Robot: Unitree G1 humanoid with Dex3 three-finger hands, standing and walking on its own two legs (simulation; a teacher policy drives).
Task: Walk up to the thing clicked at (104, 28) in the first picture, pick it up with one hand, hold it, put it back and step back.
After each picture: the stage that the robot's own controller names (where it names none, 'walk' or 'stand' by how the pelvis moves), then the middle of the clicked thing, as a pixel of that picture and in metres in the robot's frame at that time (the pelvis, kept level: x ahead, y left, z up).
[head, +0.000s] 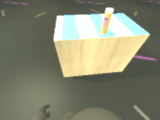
stand; (106, 22) +0.93 -0.12 +0.13
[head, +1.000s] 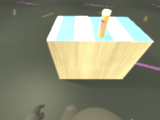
walk; (103, 25) +0.84 -0.05 +0.16
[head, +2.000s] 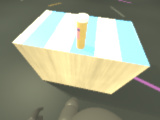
walk; (81, 33) +0.56 +0.16 +0.15
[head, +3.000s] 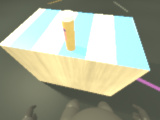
stand; (69, 34) +0.50 +0.18 +0.18
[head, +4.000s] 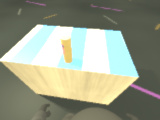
stand; (67, 48) +0.46 +0.20 +0.13
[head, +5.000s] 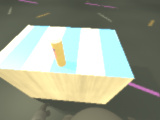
stand; (58, 52) +0.42 +0.23 +0.13
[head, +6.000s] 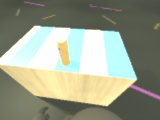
stand; (63, 51) +0.44 +0.21 +0.13
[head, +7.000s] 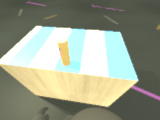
stand; (64, 51) +0.44 +0.21 +0.13
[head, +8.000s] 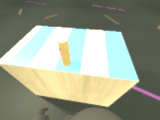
stand; (64, 51) +0.44 +0.20 +0.13
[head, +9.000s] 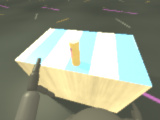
rise first; (75, 52) +0.45 +0.16 +0.13
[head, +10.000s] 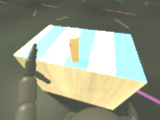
go down; (74, 48) +0.48 +0.16 +0.14
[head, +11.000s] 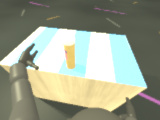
go down; (70, 54) +0.42 +0.15 +0.13
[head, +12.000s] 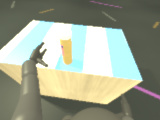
close in; (66, 49) +0.44 +0.16 +0.14
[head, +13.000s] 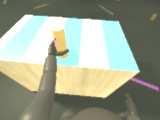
close; (60, 42) +0.47 +0.18 +0.16
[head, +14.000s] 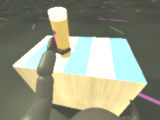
lift; (62, 37) +0.34 +0.16 +0.34
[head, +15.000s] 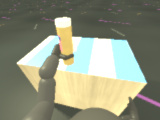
lift; (66, 44) +0.34 +0.16 +0.30
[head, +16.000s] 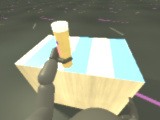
hold; (64, 47) +0.33 +0.16 +0.29
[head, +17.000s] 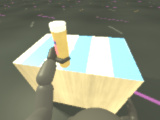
hold; (61, 47) +0.33 +0.18 +0.28
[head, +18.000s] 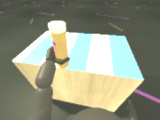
crouch; (60, 48) +0.32 +0.18 +0.27
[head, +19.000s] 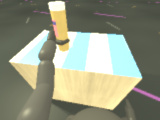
crouch; (61, 30) +0.42 +0.19 +0.32
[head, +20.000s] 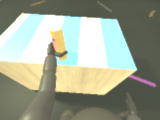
lower; (59, 43) +0.46 +0.18 +0.15
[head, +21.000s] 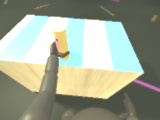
lower; (62, 43) +0.45 +0.18 +0.17
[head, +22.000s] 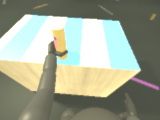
lower; (60, 42) +0.46 +0.18 +0.17
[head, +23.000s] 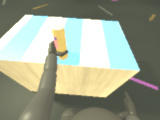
lower; (60, 42) +0.47 +0.18 +0.17
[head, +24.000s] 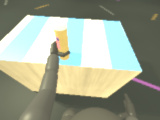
loosen; (62, 42) +0.46 +0.17 +0.17
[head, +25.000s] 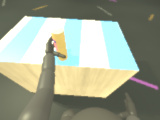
withdraw; (60, 44) +0.46 +0.18 +0.16
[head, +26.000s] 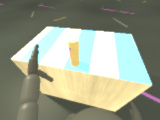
sink last; (74, 51) +0.44 +0.16 +0.14
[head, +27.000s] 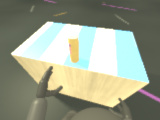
stand; (73, 48) +0.46 +0.17 +0.13
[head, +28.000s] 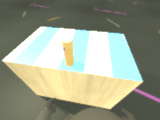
stand; (68, 51) +0.44 +0.18 +0.14
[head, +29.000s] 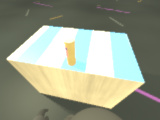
stand; (70, 51) +0.45 +0.17 +0.13
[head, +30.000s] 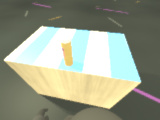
stand; (67, 51) +0.44 +0.19 +0.13
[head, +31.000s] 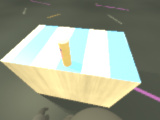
stand; (65, 52) +0.43 +0.20 +0.13
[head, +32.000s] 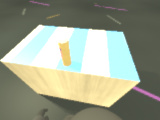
stand; (65, 51) +0.44 +0.20 +0.13
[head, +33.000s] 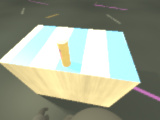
walk; (64, 52) +0.43 +0.20 +0.13
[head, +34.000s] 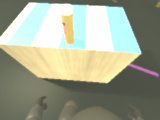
walk; (68, 27) +0.56 +0.20 +0.15
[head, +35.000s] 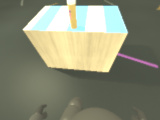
walk; (72, 15) +0.85 +0.26 +0.15
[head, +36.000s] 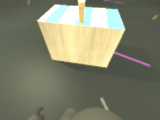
stand; (81, 11) +1.08 +0.19 +0.15
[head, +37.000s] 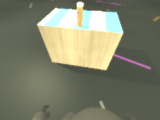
stand; (79, 15) +1.06 +0.20 +0.13
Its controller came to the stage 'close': yes
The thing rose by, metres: 0.22
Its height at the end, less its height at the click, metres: +0.00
